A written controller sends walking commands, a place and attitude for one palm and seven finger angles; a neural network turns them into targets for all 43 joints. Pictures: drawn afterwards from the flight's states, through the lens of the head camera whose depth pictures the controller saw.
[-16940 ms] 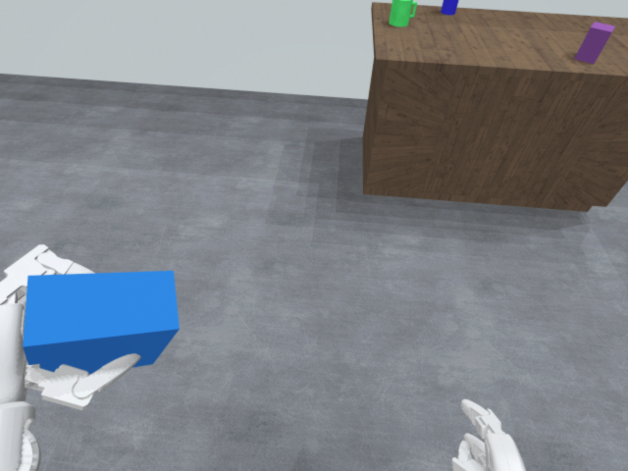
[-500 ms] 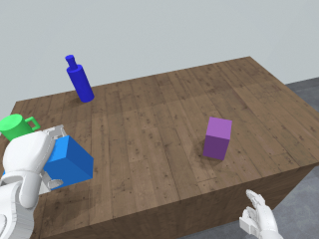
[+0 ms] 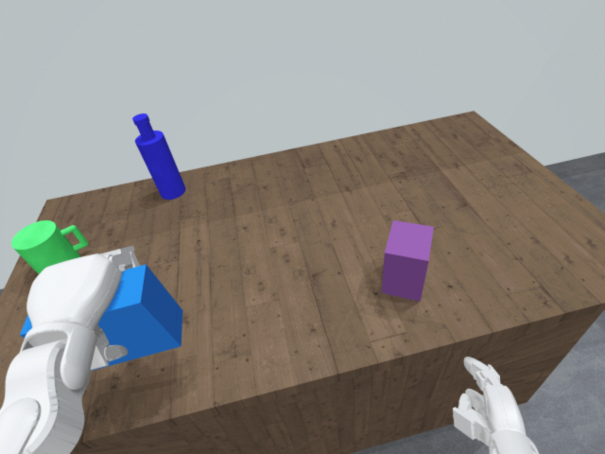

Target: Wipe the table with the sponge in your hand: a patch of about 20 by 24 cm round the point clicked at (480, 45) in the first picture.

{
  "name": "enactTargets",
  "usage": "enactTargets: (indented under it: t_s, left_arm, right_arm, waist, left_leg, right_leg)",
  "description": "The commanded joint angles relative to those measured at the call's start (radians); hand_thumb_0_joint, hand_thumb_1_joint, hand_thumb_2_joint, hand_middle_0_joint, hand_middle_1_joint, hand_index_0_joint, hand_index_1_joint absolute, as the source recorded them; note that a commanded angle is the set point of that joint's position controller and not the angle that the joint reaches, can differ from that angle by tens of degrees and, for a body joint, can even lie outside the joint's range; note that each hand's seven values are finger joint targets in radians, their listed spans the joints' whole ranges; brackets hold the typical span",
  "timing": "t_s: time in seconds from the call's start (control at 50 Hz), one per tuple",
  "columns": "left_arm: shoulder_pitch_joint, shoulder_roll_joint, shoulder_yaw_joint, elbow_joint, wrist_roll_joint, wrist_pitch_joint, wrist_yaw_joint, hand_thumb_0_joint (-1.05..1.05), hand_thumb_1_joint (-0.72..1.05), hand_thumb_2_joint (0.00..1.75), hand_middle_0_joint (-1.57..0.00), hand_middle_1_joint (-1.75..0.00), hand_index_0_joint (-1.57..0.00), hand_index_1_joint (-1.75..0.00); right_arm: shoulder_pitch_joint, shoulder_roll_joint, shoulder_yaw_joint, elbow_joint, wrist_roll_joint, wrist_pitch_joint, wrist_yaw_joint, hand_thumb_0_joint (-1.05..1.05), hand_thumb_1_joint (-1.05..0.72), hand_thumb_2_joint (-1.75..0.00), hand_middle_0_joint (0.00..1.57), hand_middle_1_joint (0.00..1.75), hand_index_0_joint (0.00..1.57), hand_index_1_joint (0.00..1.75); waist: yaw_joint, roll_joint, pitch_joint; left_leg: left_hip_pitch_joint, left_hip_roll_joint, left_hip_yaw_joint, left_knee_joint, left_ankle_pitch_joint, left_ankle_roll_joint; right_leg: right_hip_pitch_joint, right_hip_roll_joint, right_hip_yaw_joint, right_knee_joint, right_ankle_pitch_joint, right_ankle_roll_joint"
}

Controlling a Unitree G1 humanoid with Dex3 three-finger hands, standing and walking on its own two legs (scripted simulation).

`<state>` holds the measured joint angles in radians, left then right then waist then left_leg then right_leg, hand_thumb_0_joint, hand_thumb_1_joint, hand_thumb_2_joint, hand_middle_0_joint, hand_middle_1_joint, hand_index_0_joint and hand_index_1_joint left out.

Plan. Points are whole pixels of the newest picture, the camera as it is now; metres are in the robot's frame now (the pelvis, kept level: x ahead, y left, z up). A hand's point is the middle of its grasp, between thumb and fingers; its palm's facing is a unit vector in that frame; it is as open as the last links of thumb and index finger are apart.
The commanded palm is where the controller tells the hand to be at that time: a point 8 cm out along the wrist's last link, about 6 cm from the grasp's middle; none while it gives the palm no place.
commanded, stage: turn the palm down, sponge in hand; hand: left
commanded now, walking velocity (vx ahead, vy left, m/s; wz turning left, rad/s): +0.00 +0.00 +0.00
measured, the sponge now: (119, 327) +0.22 +0.29 +0.08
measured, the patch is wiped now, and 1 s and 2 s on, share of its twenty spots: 0.00 0.00 0.00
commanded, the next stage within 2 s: move the sponge above the wiping area in 0.06 s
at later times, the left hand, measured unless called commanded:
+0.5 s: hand (111, 315) +0.22 +0.29 +0.10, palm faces +0.04 -0.08 -1.00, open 10.0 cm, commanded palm +0.20 +0.28 +0.18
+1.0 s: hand (109, 319) +0.22 +0.30 +0.09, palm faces +0.01 -0.08 -1.00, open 10.0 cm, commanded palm +0.20 +0.30 +0.16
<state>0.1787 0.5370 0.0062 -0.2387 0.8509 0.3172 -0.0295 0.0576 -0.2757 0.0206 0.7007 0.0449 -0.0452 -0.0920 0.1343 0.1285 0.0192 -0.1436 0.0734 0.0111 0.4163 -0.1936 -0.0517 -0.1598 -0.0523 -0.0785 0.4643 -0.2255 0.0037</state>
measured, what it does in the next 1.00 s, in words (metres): stands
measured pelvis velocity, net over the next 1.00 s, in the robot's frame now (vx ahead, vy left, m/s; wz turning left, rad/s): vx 0.01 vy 0.01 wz -0.01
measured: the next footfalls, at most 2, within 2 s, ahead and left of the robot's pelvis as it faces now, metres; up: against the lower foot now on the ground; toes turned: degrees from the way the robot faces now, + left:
none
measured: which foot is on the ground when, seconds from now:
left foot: down 0.00-1.00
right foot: down 0.00-1.00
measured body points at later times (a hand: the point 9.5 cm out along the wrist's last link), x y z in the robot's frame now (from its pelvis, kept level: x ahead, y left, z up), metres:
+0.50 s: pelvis +0.01 +0.01 +0.00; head +0.00 -0.03 +0.45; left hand +0.21 +0.29 +0.16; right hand +0.24 -0.21 -0.09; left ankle +0.02 +0.16 -0.74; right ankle +0.02 -0.12 -0.74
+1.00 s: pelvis +0.01 +0.01 +0.00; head +0.00 -0.03 +0.45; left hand +0.22 +0.31 +0.14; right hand +0.24 -0.21 -0.09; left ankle +0.02 +0.16 -0.74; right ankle +0.02 -0.12 -0.74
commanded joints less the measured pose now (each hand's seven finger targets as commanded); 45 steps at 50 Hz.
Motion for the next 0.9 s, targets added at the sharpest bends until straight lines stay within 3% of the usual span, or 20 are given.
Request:
enactTargets:
  t_s: [0.0, 0.04, 0.06, 0.14, 0.18, 0.24, 0.26, 0.34, 0.36, 0.38, 0.46, 0.54, 0.56, 0.64, 0.66, 0.74, 0.76, 0.84, 0.86, 0.88]
  left_arm:
    - [-0.228, 0.256, 0.169, -0.214, 0.027, -0.021, 0.046, 0.0, 0.1, 1.3, -1.2, -1.6, -1.2, -1.6]
    - [-0.231, 0.28, 0.203, -0.222, 0.03, -0.018, 0.048, 0.0, 0.1, 1.3, -1.2, -1.6, -1.2, -1.6]
    - [-0.224, 0.228, 0.156, -0.212, 0.021, -0.02, 0.049, 0.0, 0.1, 1.3, -1.2, -1.6, -1.2, -1.6]
    - [-0.229, 0.273, 0.205, -0.214, 0.026, -0.016, 0.059, 0.0, 0.1, 1.3, -1.2, -1.6, -1.2, -1.6]
    - [-0.245, 0.232, 0.159, -0.186, 0.03, -0.019, 0.059, 0.0, 0.1, 1.3, -1.2, -1.6, -1.2, -1.6]
    - [-0.182, 0.265, 0.209, -0.236, 0.031, -0.015, 0.063, 0.0, 0.1, 1.3, -1.2, -1.6, -1.2, -1.6]
    - [-0.179, 0.207, 0.149, -0.239, 0.026, -0.014, 0.058, 0.0, 0.1, 1.3, -1.2, -1.6, -1.2, -1.6]
    - [-0.145, 0.226, 0.175, -0.26, 0.038, -0.014, 0.062, 0.0, 0.1, 1.3, -1.2, -1.6, -1.2, -1.6]
    - [-0.13, 0.191, 0.139, -0.258, 0.03, -0.015, 0.062, 0.0, 0.1, 1.3, -1.2, -1.6, -1.2, -1.6]
    - [-0.137, 0.227, 0.17, -0.227, 0.038, -0.013, 0.065, 0.0, 0.1, 1.3, -1.2, -1.6, -1.2, -1.6]
    - [-0.195, 0.199, 0.138, -0.229, 0.048, -0.01, 0.079, 0.0, 0.1, 1.3, -1.2, -1.6, -1.2, -1.6]
    - [-0.184, 0.249, 0.19, -0.232, 0.054, -0.015, 0.091, 0.0, 0.1, 1.3, -1.2, -1.6, -1.2, -1.6]
    - [-0.186, 0.194, 0.135, -0.228, 0.051, -0.016, 0.089, 0.0, 0.1, 1.3, -1.2, -1.6, -1.2, -1.6]
    - [-0.199, 0.204, 0.142, -0.222, 0.056, -0.01, 0.087, 0.0, 0.1, 1.3, -1.2, -1.6, -1.2, -1.6]
    - [-0.184, 0.171, 0.112, -0.213, 0.055, -0.011, 0.086, 0.0, 0.1, 1.3, -1.2, -1.6, -1.2, -1.6]
    - [-0.142, 0.226, 0.173, -0.204, 0.062, -0.005, 0.089, 0.0, 0.1, 1.3, -1.2, -1.6, -1.2, -1.6]
    - [-0.149, 0.192, 0.138, -0.196, 0.061, -0.003, 0.088, 0.0, 0.1, 1.3, -1.2, -1.6, -1.2, -1.6]
    - [-0.145, 0.242, 0.196, -0.187, 0.059, -0.003, 0.096, 0.0, 0.1, 1.3, -1.2, -1.6, -1.2, -1.6]
    - [-0.163, 0.191, 0.143, -0.179, 0.056, -0.008, 0.094, 0.0, 0.1, 1.3, -1.2, -1.6, -1.2, -1.6]
    - [-0.149, 0.219, 0.171, -0.16, 0.057, -0.014, 0.095, 0.0, 0.1, 1.3, -1.2, -1.6, -1.2, -1.6]
  right_arm:
    - [-0.251, -0.074, -0.021, -0.215, -0.008, -0.079, 0.001, 0.0, -0.9, -0.9, 0.2, 0.3, 0.2, 0.3]
    - [-0.286, -0.07, -0.016, -0.215, -0.007, -0.082, 0.0, 0.0, -0.9, -0.9, 0.2, 0.3, 0.2, 0.3]
    - [-0.259, -0.065, -0.017, -0.22, -0.007, -0.084, -0.001, 0.0, -0.9, -0.9, 0.2, 0.3, 0.2, 0.3]
    - [-0.282, -0.068, -0.017, -0.212, -0.007, -0.083, -0.001, 0.0, -0.9, -0.9, 0.2, 0.3, 0.2, 0.3]
    - [-0.248, -0.069, -0.018, -0.209, -0.007, -0.085, -0.002, 0.0, -0.9, -0.9, 0.2, 0.3, 0.2, 0.3]
    - [-0.28, -0.071, -0.021, -0.215, -0.009, -0.084, 0.005, 0.0, -0.9, -0.9, 0.2, 0.3, 0.2, 0.3]
    - [-0.26, -0.064, -0.016, -0.223, -0.01, -0.085, 0.008, 0.0, -0.9, -0.9, 0.2, 0.3, 0.2, 0.3]
    - [-0.276, -0.068, -0.02, -0.221, -0.01, -0.085, 0.014, 0.0, -0.9, -0.9, 0.2, 0.3, 0.2, 0.3]
    - [-0.247, -0.064, -0.021, -0.226, -0.011, -0.085, 0.015, 0.0, -0.9, -0.9, 0.2, 0.3, 0.2, 0.3]
    - [-0.233, -0.072, -0.023, -0.213, -0.011, -0.082, 0.013, 0.0, -0.9, -0.9, 0.2, 0.3, 0.2, 0.3]
    - [-0.245, -0.065, -0.021, -0.216, -0.011, -0.081, 0.009, 0.0, -0.9, -0.9, 0.2, 0.3, 0.2, 0.3]
    - [-0.267, -0.069, -0.023, -0.209, -0.01, -0.083, 0.008, 0.0, -0.9, -0.9, 0.2, 0.3, 0.2, 0.3]
    - [-0.248, -0.063, -0.02, -0.216, -0.013, -0.085, 0.009, 0.0, -0.9, -0.9, 0.2, 0.3, 0.2, 0.3]
    - [-0.273, -0.064, -0.02, -0.207, -0.009, -0.082, 0.011, 0.0, -0.9, -0.9, 0.2, 0.3, 0.2, 0.3]
    - [-0.247, -0.064, -0.021, -0.211, -0.011, -0.085, 0.011, 0.0, -0.9, -0.9, 0.2, 0.3, 0.2, 0.3]
    - [-0.264, -0.072, -0.025, -0.206, -0.013, -0.079, 0.015, 0.0, -0.9, -0.9, 0.2, 0.3, 0.2, 0.3]
    - [-0.242, -0.069, -0.021, -0.211, -0.014, -0.076, 0.016, 0.0, -0.9, -0.9, 0.2, 0.3, 0.2, 0.3]
    - [-0.261, -0.074, -0.026, -0.207, -0.012, -0.072, 0.014, 0.0, -0.9, -0.9, 0.2, 0.3, 0.2, 0.3]
    - [-0.24, -0.068, -0.023, -0.21, -0.011, -0.074, 0.013, 0.0, -0.9, -0.9, 0.2, 0.3, 0.2, 0.3]
    - [-0.222, -0.075, -0.029, -0.203, -0.011, -0.076, 0.013, 0.0, -0.9, -0.9, 0.2, 0.3, 0.2, 0.3]
  waist:
    - [0.012, -0.074, -0.168]
    - [0.021, -0.075, -0.153]
    - [0.01, -0.082, -0.156]
    - [0.02, -0.053, -0.14]
    - [0.007, -0.079, -0.159]
    - [0.028, -0.044, -0.185]
    - [0.019, -0.05, -0.18]
    - [0.026, -0.04, -0.172]
    - [0.019, -0.054, -0.175]
    - [0.017, -0.081, -0.171]
    - [0.008, -0.056, -0.157]
    - [0.02, -0.036, -0.164]
    - [0.017, -0.033, -0.186]
    - [0.013, -0.018, -0.155]
    - [0.014, -0.03, -0.175]
    - [0.024, -0.042, -0.163]
    - [0.018, -0.052, -0.173]
    - [0.023, -0.048, -0.158]
    - [0.01, -0.051, -0.172]
    - [0.013, -0.063, -0.18]
  left_leg:
    - [0.02, -0.083, -0.013, -0.048, 0.07, 0.073]
    - [0.023, -0.089, -0.019, -0.049, 0.059, 0.072]
    - [0.015, -0.081, -0.003, -0.044, 0.061, 0.075]
    - [0.018, -0.085, -0.017, -0.053, 0.059, 0.069]
    - [0.017, -0.079, -0.008, -0.05, 0.076, 0.07]
    - [0.035, -0.082, -0.017, -0.045, 0.117, 0.068]
    - [0.021, -0.078, -0.008, -0.047, 0.12, 0.07]
    - [0.036, -0.077, -0.021, -0.05, 0.139, 0.069]
    - [0.024, -0.072, -0.01, -0.048, 0.138, 0.073]
    - [0.021, -0.074, -0.017, -0.049, 0.137, 0.07]
    - [0.022, -0.072, -0.008, -0.053, 0.106, 0.071]
    - [0.039, -0.077, -0.025, -0.057, 0.122, 0.068]
    - [0.036, -0.076, -0.011, -0.053, 0.134, 0.071]
    - [0.04, -0.078, -0.023, -0.066, 0.115, 0.067]
    - [0.036, -0.075, -0.013, -0.058, 0.136, 0.072]
    - [0.039, -0.075, -0.023, -0.059, 0.145, 0.07]
    - [0.024, -0.074, -0.013, -0.058, 0.148, 0.07]
    - [0.037, -0.077, -0.021, -0.054, 0.139, 0.07]
    - [0.033, -0.073, -0.007, -0.049, 0.141, 0.072]
    - [0.034, -0.075, -0.012, -0.046, 0.154, 0.071]
  right_leg:
    - [0.03, 0.022, 0.077, -0.122, -0.025, -0.037]
    - [0.021, 0.036, 0.109, -0.13, -0.049, -0.048]
    - [0.023, 0.025, 0.069, -0.121, -0.042, -0.038]
    - [0.02, 0.036, 0.104, -0.129, -0.042, -0.049]
    - [0.025, 0.025, 0.069, -0.121, -0.02, -0.039]
    - [0.051, 0.038, 0.098, -0.11, 0.023, -0.053]
    - [0.052, 0.027, 0.054, -0.102, 0.032, -0.044]
    - [0.05, 0.04, 0.085, -0.106, 0.052, -0.054]
    - [0.055, 0.029, 0.045, -0.099, 0.052, -0.045]
    - [0.049, 0.03, 0.058, -0.105, 0.047, -0.044]
    - [0.038, 0.033, 0.051, -0.109, 0.016, -0.048]
    - [0.048, 0.045, 0.088, -0.113, 0.033, -0.058]
    - [0.057, 0.032, 0.047, -0.105, 0.046, -0.051]
    - [0.043, 0.045, 0.077, -0.116, 0.032, -0.058]
    - [0.054, 0.035, 0.043, -0.106, 0.051, -0.052]
    - [0.058, 0.046, 0.084, -0.111, 0.062, -0.059]
    - [0.066, 0.035, 0.046, -0.103, 0.063, -0.052]
    - [0.055, 0.045, 0.088, -0.116, 0.054, -0.059]
    - [0.054, 0.034, 0.052, -0.111, 0.057, -0.05]
    - [0.06, 0.034, 0.059, -0.111, 0.071, -0.05]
